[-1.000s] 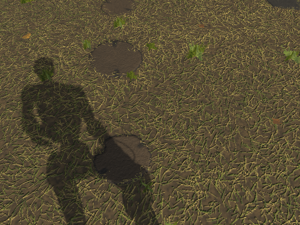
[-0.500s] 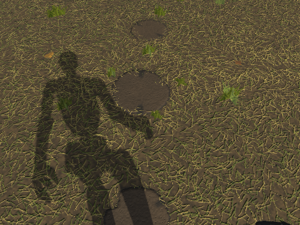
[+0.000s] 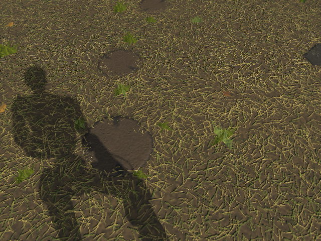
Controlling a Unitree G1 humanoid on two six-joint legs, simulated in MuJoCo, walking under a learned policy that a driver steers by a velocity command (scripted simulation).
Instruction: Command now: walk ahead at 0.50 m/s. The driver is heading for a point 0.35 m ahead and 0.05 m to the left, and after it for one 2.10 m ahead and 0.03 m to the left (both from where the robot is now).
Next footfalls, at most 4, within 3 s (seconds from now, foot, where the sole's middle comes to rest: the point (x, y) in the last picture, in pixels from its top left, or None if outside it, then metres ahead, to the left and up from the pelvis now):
0.06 right None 0.22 -0.13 -0.77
0.62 left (126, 236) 0.51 0.13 -0.77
1.14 right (157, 157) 0.87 -0.02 -0.77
1.68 left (95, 123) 1.11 0.29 -0.77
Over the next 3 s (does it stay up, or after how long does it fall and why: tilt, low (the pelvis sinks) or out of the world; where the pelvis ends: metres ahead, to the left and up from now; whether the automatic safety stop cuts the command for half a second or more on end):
stays up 1.70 0.11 0.01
